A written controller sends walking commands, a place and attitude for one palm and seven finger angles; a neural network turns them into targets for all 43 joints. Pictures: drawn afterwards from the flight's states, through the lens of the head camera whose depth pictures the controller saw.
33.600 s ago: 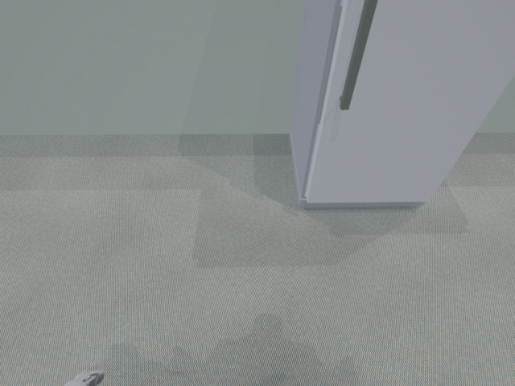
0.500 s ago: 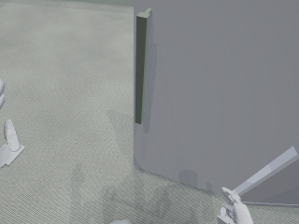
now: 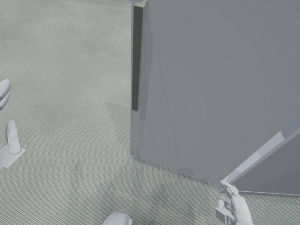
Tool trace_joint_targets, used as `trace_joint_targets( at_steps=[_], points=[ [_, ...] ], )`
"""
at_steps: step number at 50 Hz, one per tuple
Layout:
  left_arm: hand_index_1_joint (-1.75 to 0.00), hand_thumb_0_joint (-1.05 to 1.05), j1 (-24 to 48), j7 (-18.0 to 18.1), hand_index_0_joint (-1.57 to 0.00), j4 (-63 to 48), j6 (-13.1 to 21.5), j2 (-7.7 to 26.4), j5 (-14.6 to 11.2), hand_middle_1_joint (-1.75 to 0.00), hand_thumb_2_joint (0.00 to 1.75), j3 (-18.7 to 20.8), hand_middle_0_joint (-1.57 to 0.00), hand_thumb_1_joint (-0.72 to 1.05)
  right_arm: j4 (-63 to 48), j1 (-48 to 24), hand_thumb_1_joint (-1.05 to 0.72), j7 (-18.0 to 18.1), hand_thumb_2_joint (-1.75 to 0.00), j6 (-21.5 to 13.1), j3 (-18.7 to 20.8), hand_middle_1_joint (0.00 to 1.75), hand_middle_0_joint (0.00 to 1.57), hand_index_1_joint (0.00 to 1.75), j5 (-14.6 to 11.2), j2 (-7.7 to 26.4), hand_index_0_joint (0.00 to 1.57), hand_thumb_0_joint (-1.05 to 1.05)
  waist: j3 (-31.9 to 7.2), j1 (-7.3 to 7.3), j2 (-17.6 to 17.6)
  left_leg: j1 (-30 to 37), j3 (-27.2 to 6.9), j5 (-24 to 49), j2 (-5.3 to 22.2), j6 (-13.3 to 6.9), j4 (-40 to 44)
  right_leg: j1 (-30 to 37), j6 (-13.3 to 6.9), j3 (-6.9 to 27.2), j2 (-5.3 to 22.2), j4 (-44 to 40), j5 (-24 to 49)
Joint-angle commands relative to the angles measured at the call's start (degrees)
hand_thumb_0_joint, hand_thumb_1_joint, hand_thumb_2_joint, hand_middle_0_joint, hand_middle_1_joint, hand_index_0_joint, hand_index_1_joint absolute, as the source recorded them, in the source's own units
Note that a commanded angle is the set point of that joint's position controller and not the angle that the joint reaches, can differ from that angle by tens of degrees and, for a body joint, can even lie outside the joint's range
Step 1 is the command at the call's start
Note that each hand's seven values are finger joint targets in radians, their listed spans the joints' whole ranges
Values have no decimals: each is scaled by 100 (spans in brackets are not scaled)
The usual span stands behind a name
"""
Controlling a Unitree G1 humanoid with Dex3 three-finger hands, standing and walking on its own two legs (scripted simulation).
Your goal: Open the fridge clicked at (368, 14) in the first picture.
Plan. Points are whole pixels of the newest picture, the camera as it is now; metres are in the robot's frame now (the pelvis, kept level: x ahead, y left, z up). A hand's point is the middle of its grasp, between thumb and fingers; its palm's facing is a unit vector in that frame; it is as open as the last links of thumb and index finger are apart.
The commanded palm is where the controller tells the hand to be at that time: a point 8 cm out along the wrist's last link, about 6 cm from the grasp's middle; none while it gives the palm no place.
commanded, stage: step back with the hand held close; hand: left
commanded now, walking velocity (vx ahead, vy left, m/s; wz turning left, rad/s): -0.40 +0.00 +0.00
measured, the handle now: (139, 66) +0.58 +0.09 +0.09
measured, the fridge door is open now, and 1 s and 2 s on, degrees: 74 74 74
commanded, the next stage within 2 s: stop stepping back and stand still in 0.08 s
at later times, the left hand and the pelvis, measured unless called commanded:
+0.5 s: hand out of the picture +0.10 +0.29 +0.17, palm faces +0.45 -0.81 -0.36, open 7.4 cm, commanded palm +0.04 +0.32 +0.18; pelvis -0.10 +0.02 +0.00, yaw -1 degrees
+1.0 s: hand out of the picture +0.10 +0.30 +0.15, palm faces +0.43 -0.81 -0.40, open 7.5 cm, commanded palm none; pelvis -0.11 +0.04 +0.00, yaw +0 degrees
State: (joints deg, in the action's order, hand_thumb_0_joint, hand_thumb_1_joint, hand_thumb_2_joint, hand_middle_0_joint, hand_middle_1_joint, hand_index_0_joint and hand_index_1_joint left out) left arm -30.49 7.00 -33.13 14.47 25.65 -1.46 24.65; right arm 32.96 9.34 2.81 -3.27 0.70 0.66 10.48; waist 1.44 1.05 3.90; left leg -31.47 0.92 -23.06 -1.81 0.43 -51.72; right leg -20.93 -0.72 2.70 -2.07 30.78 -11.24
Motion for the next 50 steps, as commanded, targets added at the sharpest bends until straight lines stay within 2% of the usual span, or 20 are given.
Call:
trace_joint_targets(
  at_steps=[1, 4, 6, 7, 8, 10, 12, 15, 19, 24, 26, 28, 30, 33, 37, 39, 43, 48, 49, 50],
  points=[
    [-30, 0, 264, 307, -20, -751, 120, 1061, 10, -30, 90, 890, -20, 90, -783, -356, -90, 192, -90, -148, 194, 30, 20, 30, 10, 551, 20, 0, -738, -50, 266, 874, -158, -156, 274, 53, 434, 145, -742, 1148, 1702, -919, 2459],
    [-30, 0, 417, 302, -20, -1105, 159, 1048, 25, -30, 90, 765, -20, 90, -675, -54, -90, 271, -90, -199, 234, 30, 20, 30, -6, 716, 20, 0, -1140, -165, -159, 1592, 82, 999, 214, -35, 2788, 571, -283, 835, 1275, -285, 2362],
    [-30, 0, 445, 250, -20, -1351, 311, 1070, 50, -30, 90, 831, -20, 90, -843, -159, -90, 321, -90, -336, 370, 30, 20, 30, -50, 961, 20, 0, -1255, -44, -1468, 1069, -1084, 2596, 1453, -553, 3223, 920, 233, 185, 195, 955, 1087],
    [-30, 0, 232, 195, -20, -1203, 353, 1027, -36, -30, 90, 860, -20, 90, -781, -42, -90, 263, -90, -445, 440, 30, 20, 30, -117, 947, 20, 0, -1522, -38, -1279, 1396, -903, 3237, 1633, -634, 3159, 699, 279, -43, -39, 1336, 35],
    [-30, 0, 217, 156, -20, -1438, 385, 1154, -62, -30, 90, 1043, -20, 90, -902, -180, -90, 250, -90, -559, 441, 30, 20, 30, 7, 956, 20, 0, -1424, -55, -2164, 885, -1491, 2967, 2040, -941, 3490, 584, 303, -152, -84, 2260, -1125],
    [-30, 0, 325, 184, -20, -1755, 434, 1022, -97, -30, 90, 980, -20, 90, -678, 48, -90, 191, -90, -749, 443, 30, 20, 30, 74, 826, 20, 0, -1104, -80, -1734, 1330, -1511, 3485, 2091, -1110, 3192, -144, 183, 111, 22, 2603, -1651],
    [-30, 0, -381, 188, -20, -1274, 344, 653, -124, -30, 90, 751, -20, 90, -612, 155, -90, 60, -90, -822, 398, 30, 20, 30, -76, 845, 20, 0, -1153, -23, -1537, 1967, -923, 3297, 1746, -817, 2857, -56, 197, -261, 56, 1331, -1602],
    [-30, 0, 8, 186, -20, -1154, 164, 787, -50, -30, 90, 735, -20, 90, -677, -28, -90, 56, -90, -794, 280, 30, 20, 30, -85, 911, 20, 0, -830, -66, -1330, 1025, -733, 161, 1200, -439, 2950, 1341, 166, -400, 77, -761, -659],
    [-30, 0, 757, 228, -20, -439, -29, 874, -116, -30, 90, 641, -20, 90, -512, -47, -90, 192, -90, -690, 224, 30, 20, 30, -60, 794, 20, 0, -471, -93, 560, 1352, -154, 203, 227, 10, 718, -276, -779, 1838, 1632, -2149, -2810],
    [-30, 0, 883, 269, -20, -391, -15, 696, -22, -30, 90, 353, -20, 90, -422, -122, -90, 237, -90, -665, 115, 30, 20, 30, -22, 815, 20, 0, -269, -190, -183, 1931, -278, 186, 390, -248, 2417, -308, -425, 686, 1021, -1217, -2194],
    [-30, 0, 929, 268, -20, -721, 69, 760, -4, -30, 90, 366, -20, 90, -546, -193, -90, 274, -90, -733, 133, 30, 20, 30, -29, 980, 20, 0, -275, -149, -1205, 1724, -1336, -197, 1046, -471, 3565, 2, -112, 34, 236, 34, -1338],
    [-30, 0, 754, 240, -20, -595, 36, 734, 63, -30, 90, 407, -20, 90, -509, -266, -90, 273, -90, -711, 63, 30, 20, 30, 17, 851, 20, 0, 24, -169, -2234, 624, -2527, -2776, 1635, -733, 4909, 392, 63, -367, -126, 1308, -1481],
    [-30, 0, 802, 232, -20, -727, 63, 937, 92, -30, 90, 568, -20, 90, -571, -232, -90, 224, -90, -744, 109, 30, 20, 30, 29, 799, 20, 0, 74, -118, -1529, 486, -2182, -2125, 1589, -823, 4659, 714, -15, -463, -49, 997, -1404],
    [-30, 0, 202, 212, -20, -517, 25, 736, 92, -30, 90, 449, -20, 90, -593, -190, -90, 187, -90, -668, 122, 30, 20, 30, 20, 857, 20, 0, -280, -61, -1123, 485, -976, -1040, 954, -445, 3597, 1717, -128, -457, 76, -756, -1098],
    [-30, 0, 728, 210, -20, -484, 47, 841, -9, -30, 90, 540, -20, 90, -540, -13, -90, 141, -90, -596, 240, 30, 20, 30, -27, 837, 20, 0, -406, -53, 390, 250, -77, 107, 232, -117, 471, 1038, -1082, 2314, 1900, -1932, -2226],
    [-30, 0, 726, 237, -20, -251, 43, 717, -17, -30, 90, 444, -20, 90, -487, 47, -90, 140, -90, -609, 224, 30, 20, 30, -43, 838, 20, 0, -231, -106, 210, 458, -263, 63, 436, -144, 499, 669, -1117, 1858, 1847, -1694, -1737],
    [-30, 0, 887, 253, -20, -408, 141, 734, -13, -30, 90, 399, -20, 90, -442, -154, -90, 232, -90, -673, 154, 30, 20, 30, -28, 843, 20, 0, -347, -93, -627, 2050, -348, 1074, 592, -294, 2662, 233, -293, 498, 842, -685, -621],
    [-30, 0, 869, 212, -20, -511, 238, 727, 67, -30, 90, 411, -20, 90, -506, -242, -90, 217, -90, -729, 89, 30, 20, 30, -34, 825, 20, 0, -246, -35, -1016, 1329, -1145, 804, 1064, -463, 3401, 958, 44, -1, 303, -369, -123],
    [-30, 0, 666, -610, -20, 4060, -833, -394, 485, -30, 90, -1757, -20, 90, 853, -322, -90, -279, -90, -787, 466, 30, 20, 30, -9, 1985, 20, 0, -11, -296, -908, 1006, -985, 2773, 936, -463, 2293, 469, 18, -296, 678, 426, 1198],
    [-30, 0, 482, -696, -20, 4236, -1315, -678, 420, -30, 90, -1721, -20, 90, 813, 92, -90, -247, -90, -433, 436, 30, 20, 30, -61, 1409, 20, 0, -564, -171, -490, 1412, -612, 3712, 956, -354, 2230, 687, 45, -175, 653, 345, 1279]
  ],
)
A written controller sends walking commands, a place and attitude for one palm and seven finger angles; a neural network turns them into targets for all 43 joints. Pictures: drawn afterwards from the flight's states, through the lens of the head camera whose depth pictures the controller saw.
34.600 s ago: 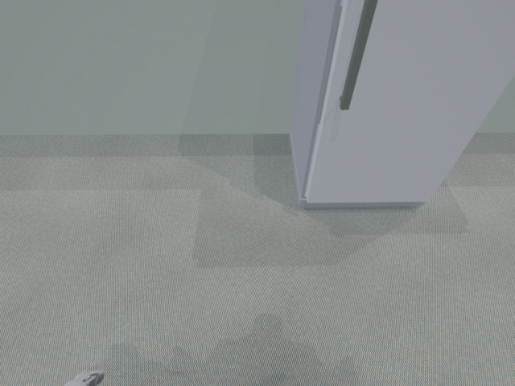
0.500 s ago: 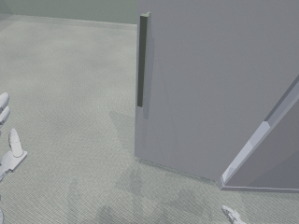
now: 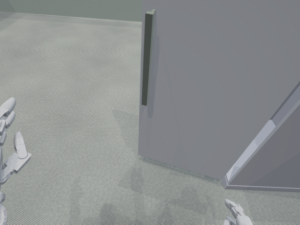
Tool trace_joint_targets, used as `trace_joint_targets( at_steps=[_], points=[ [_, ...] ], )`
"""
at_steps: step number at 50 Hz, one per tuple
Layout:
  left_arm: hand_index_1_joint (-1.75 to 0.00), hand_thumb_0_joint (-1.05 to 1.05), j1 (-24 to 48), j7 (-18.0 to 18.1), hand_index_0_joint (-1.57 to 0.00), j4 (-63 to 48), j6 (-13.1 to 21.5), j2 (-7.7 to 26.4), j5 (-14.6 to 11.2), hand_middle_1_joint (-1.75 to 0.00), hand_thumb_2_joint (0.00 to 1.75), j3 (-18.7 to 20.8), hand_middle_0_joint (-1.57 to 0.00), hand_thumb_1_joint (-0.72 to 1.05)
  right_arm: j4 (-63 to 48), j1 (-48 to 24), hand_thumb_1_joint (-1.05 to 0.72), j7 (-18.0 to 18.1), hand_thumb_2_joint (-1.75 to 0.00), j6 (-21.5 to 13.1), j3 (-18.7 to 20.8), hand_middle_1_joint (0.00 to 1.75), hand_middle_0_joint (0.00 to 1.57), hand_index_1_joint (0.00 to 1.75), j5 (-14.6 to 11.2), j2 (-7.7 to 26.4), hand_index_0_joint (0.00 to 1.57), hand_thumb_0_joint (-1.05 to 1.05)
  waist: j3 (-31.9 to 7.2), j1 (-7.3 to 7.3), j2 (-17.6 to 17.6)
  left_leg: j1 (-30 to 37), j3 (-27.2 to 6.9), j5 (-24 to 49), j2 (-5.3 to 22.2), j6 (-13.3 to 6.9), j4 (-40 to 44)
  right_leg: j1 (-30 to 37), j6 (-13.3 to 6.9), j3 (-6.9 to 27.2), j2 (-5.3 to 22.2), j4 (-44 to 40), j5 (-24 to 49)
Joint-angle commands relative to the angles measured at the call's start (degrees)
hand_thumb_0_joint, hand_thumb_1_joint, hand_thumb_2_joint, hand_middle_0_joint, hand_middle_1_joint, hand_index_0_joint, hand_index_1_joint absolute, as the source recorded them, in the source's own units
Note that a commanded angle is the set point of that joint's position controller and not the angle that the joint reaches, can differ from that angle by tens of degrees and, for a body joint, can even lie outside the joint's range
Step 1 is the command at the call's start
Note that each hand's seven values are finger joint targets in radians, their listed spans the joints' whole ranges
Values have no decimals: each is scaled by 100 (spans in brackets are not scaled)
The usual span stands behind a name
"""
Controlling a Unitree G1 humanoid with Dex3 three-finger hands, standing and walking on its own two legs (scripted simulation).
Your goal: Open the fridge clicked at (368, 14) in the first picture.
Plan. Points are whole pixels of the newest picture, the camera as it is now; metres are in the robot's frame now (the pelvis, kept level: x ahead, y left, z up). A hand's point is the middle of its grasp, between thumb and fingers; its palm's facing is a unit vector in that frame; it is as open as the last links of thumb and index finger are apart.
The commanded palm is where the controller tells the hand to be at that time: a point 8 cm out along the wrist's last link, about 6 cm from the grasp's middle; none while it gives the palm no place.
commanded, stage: let the arm hang, fingers relaxed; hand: left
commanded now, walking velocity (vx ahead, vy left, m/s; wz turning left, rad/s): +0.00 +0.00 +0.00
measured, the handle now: (148, 64) +0.69 +0.06 +0.09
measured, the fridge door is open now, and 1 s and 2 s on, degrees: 74 74 74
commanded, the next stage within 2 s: look to check the result in 1.08 s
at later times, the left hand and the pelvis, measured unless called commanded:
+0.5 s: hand out of the picture -0.06 +0.21 -0.17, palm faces +0.02 -0.98 -0.20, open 7.2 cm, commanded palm none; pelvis -0.01 +0.02 +0.01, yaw +1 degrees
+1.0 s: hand out of the picture +0.03 +0.19 -0.17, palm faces +0.00 -0.98 -0.19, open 7.3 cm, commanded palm none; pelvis +0.01 +0.02 +0.01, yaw +0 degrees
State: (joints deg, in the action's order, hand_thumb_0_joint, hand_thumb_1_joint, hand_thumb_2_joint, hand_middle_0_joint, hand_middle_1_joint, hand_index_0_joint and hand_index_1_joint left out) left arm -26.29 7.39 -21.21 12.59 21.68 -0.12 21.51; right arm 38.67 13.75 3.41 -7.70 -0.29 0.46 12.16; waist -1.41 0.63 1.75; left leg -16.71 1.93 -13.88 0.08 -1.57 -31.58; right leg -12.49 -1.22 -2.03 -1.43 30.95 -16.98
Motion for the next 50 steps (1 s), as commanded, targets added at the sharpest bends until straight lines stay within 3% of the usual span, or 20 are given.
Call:
trace_joint_targets(
  at_steps=[1, 3, 5, 7, 10, 14, 21, 25, 31, 33, 50],
  points=[
    [-30, 0, 138, -728, -20, 3239, -1218, -470, 227, -30, 90, -1523, -20, 90, 209, -233, -90, -275, -90, 150, 453, 30, 20, 30, 6, 1066, 20, 0, -631, -78, 35, -61, -831, 2522, 879, -197, 78, -52, 54, 232, 592, 342, 1599],
    [-30, 0, 497, -737, -20, 3754, -1248, -302, 227, -30, 90, -1601, -20, 90, 177, -353, -90, -273, -90, 318, 342, 30, 20, 30, 51, 1031, 20, 0, -535, -22, 533, -375, -1035, 1763, 819, -262, 191, 85, 2, 295, 598, 112, 1117],
    [-30, 0, 859, -738, -20, 4426, -1229, -70, 233, -30, 90, -1661, -20, 90, 251, -438, -90, -301, -90, 430, 305, 30, 20, 30, 86, 1006, 20, 0, -396, -74, 845, -348, -837, 1494, 553, -128, 108, 66, -146, 522, 807, -175, 1348],
    [-30, 0, 1143, -719, -20, 5177, -1256, -41, 188, -30, 90, -1770, -20, 90, 494, -482, -90, -302, -90, 572, 252, 30, 20, 30, 122, 928, 20, 0, -171, -141, 452, -100, -794, 1167, 426, -85, 222, -232, -231, 677, 904, -456, 989],
    [-30, 0, 1240, -666, -20, 6186, -1290, -58, 149, -30, 90, -1911, -20, 90, 817, -560, -90, -299, -90, 708, 135, 30, 20, 30, 142, 820, 20, 0, 36, -69, -478, -65, -916, 819, 480, -94, 760, -53, -120, 614, 682, -669, 442],
    [-30, 0, 953, -636, -20, 7203, -1239, -403, 137, -30, 90, -1877, -20, 90, 1307, -338, -90, -216, -90, 739, 131, 30, 20, 30, 142, 558, 20, 0, -188, -54, -1151, 105, -863, 117, 472, -88, 1051, 272, -168, 607, 648, -1010, 279],
    [-30, 0, 835, -621, -20, 8102, -1206, -431, 96, -30, 90, -2027, -20, 90, 1897, 182, -90, -167, -90, 784, 169, 30, 20, 30, 56, 467, 20, 0, 91, -106, -297, 354, -871, 182, 564, -114, 1215, 192, -154, 471, 681, -1295, 354],
    [-30, 0, 692, -600, -20, 8416, -1218, -451, 91, -30, 90, -2062, -20, 90, 2116, 329, -90, -150, -90, 804, 176, 30, 20, 30, 45, 450, 20, 0, 396, -99, -310, 303, -878, -107, 561, -124, 1376, 55, -156, 452, 655, -1349, 126],
    [-30, 0, 598, -572, -20, 8614, -1222, -528, 100, -30, 90, -2060, -20, 90, 2307, 442, -90, -142, -90, 789, 183, 30, 20, 30, 56, 357, 20, 0, 419, -88, -116, 293, -888, -200, 560, -139, 1524, 83, -139, 439, 657, -1278, 101],
    [-30, 0, 612, -563, -20, 8628, -1229, -565, 101, -30, 90, -2062, -20, 90, 2341, 429, -90, -139, -90, 784, 182, 30, 20, 30, 62, 361, 20, 0, 499, -82, -221, 292, -923, -274, 572, -142, 1584, 23, -122, 440, 642, -1242, 97],
    [-30, 0, 977, -545, -20, 8536, -1165, -494, 101, -30, 90, -1998, -20, 90, 2405, 231, -90, -143, -90, 706, 169, 30, 20, 30, 59, 376, 20, 0, 489, -76, -289, 492, -745, 746, 557, -80, 1432, 246, -92, 490, 724, -1296, 688]
  ],
)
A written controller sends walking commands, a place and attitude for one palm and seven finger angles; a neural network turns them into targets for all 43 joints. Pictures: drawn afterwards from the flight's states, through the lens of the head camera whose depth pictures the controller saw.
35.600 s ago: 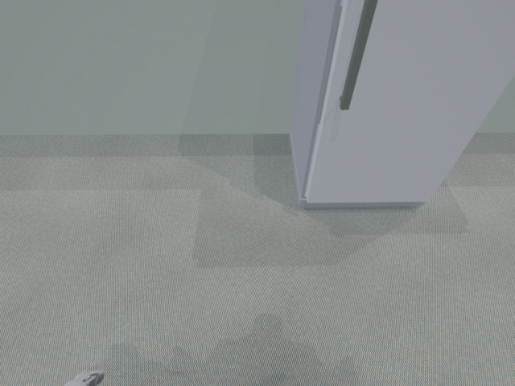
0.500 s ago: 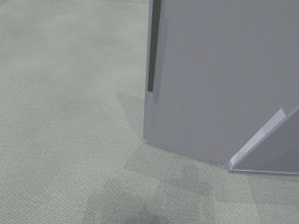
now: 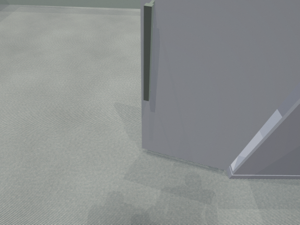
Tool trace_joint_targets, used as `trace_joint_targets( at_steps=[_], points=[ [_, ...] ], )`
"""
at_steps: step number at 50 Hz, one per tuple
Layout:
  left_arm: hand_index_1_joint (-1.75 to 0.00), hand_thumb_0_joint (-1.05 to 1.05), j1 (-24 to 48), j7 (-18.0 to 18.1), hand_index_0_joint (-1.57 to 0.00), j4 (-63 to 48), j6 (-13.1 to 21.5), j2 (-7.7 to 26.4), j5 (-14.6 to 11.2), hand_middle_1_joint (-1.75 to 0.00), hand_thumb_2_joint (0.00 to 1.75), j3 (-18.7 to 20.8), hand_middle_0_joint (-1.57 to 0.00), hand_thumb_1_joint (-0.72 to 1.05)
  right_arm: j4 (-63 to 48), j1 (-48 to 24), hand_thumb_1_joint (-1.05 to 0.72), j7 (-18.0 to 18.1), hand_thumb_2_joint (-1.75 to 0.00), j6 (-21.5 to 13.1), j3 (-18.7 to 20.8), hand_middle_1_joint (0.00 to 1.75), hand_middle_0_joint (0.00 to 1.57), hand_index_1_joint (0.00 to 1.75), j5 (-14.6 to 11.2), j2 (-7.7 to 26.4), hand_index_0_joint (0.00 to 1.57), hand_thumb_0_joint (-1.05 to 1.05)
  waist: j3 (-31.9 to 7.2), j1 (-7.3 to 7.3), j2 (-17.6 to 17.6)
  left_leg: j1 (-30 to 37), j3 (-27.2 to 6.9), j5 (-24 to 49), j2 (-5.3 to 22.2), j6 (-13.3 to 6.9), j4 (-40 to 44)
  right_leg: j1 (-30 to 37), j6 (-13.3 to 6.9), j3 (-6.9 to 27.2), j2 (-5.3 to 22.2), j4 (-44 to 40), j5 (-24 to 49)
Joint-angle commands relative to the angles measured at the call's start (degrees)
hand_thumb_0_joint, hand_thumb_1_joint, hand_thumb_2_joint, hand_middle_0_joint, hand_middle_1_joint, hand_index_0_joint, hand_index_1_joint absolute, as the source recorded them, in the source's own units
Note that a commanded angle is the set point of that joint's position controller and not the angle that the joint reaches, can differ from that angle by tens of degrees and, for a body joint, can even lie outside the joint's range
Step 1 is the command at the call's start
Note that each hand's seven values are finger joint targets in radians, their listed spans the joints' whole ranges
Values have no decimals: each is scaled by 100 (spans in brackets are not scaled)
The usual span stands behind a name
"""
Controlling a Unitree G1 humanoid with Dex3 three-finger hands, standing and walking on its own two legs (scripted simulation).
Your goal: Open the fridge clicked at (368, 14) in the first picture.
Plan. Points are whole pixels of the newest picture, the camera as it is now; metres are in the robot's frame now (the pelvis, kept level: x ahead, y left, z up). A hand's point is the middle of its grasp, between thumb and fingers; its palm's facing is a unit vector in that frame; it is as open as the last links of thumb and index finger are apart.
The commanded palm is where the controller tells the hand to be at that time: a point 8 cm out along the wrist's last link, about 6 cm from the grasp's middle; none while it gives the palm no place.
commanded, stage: let the arm hang, fingers relaxed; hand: left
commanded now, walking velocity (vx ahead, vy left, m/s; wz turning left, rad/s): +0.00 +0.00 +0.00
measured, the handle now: (149, 58) +0.68 +0.04 +0.08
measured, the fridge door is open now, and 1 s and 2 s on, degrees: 74 74 74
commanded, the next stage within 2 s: look to check the result in 0.08 s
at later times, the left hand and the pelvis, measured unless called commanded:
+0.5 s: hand out of the picture +0.03 +0.19 -0.17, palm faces -0.01 -0.97 -0.23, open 7.4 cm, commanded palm none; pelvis +0.01 -0.01 +0.00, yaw +0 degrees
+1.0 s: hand out of the picture +0.08 +0.19 -0.17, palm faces -0.02 -0.96 -0.27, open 7.4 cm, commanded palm none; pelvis +0.02 -0.02 +0.00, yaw +0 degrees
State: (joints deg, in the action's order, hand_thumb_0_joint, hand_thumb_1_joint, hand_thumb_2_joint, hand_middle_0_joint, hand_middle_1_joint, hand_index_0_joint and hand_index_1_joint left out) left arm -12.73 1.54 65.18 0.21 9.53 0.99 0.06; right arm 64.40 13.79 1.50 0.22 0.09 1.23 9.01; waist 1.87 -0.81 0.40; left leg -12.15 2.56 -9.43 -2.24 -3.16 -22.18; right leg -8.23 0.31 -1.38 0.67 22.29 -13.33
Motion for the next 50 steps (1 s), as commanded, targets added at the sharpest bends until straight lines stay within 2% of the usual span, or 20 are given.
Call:
trace_joint_targets(
  at_steps=[1, 5, 13, 15, 20, 27, 36, 40, 50],
  points=[
    [-30, 0, -351, 36, -20, -90, 73, 709, -16, -30, 90, 142, -20, 90, -156, 200, -90, 45, -90, -85, 127, 30, 20, 30, -15, 669, 20, 0, 153, 56, -151, 65, -798, 283, 786, 88, 505, -185, -243, 444, 526, -441, 311],
    [-30, 0, -295, 30, -20, -125, 100, 802, -17, -30, 90, 148, -20, 90, -162, 160, -90, 45, -90, -92, 141, 30, 20, 30, -27, 784, 20, 0, 14, 49, -21, 232, -779, 531, 804, 83, 418, -126, -248, 468, 533, -478, 482],
    [-30, 0, -142, 20, -20, -105, 105, 905, -29, -30, 90, 156, -20, 90, -131, -31, -90, 44, -90, -89, 149, 30, 20, 30, -22, 911, 20, 0, 25, 33, -125, 364, -778, 542, 826, 97, 462, -121, -256, 497, 551, -549, 471],
    [-30, 0, -126, 19, -20, -111, 116, 983, -22, -30, 90, 171, -20, 90, -142, -51, -90, 43, -90, -96, 151, 30, 20, 30, -33, 979, 20, 0, -104, 41, -96, 418, -771, 699, 848, 90, 426, -21, -264, 498, 551, -545, 597],
    [-30, 0, -46, 12, -20, -116, 136, 1076, -20, -30, 90, 182, -20, 90, -156, -173, -90, 43, -90, -106, 166, 30, 20, 30, -39, 1083, 20, 0, -144, 37, 6, 526, -766, 849, 863, 90, 413, 22, -264, 504, 576, -589, 768],
    [-30, 0, 116, -2, -20, -116, 145, 1185, -30, -30, 90, 181, -20, 90, -136, -332, -90, 29, -90, -98, 162, 30, 20, 30, -28, 1184, 20, 0, -76, 21, -84, 538, -759, 762, 865, 127, 480, 43, -266, 532, 604, -682, 752],
    [-30, 0, 259, -13, -20, -149, 169, 1356, -31, -30, 90, 208, -20, 90, -165, -511, -90, 30, -90, -118, 169, 30, 20, 30, -25, 1369, 20, 0, -271, 24, -34, 715, -741, 1072, 915, 135, 460, 188, -278, 553, 650, -694, 1180],
    [-30, 0, 325, -21, -20, -178, 169, 1428, -28, -30, 90, 224, -20, 90, -180, -575, -90, 24, -90, -114, 171, 30, 20, 30, -34, 1430, 20, 0, -167, 43, -43, 672, -747, 990, 911, 144, 502, 178, -273, 552, 636, -760, 1084],
    [-30, 0, 437, -23, -20, -234, 189, 1561, -32, -30, 90, 241, -20, 90, -186, -659, -90, 17, -90, -126, 180, 30, 20, 30, -35, 1552, 20, 0, -312, 46, -63, 746, -738, 1136, 925, 162, 497, 337, -283, 584, 663, -766, 1371]
  ],
)
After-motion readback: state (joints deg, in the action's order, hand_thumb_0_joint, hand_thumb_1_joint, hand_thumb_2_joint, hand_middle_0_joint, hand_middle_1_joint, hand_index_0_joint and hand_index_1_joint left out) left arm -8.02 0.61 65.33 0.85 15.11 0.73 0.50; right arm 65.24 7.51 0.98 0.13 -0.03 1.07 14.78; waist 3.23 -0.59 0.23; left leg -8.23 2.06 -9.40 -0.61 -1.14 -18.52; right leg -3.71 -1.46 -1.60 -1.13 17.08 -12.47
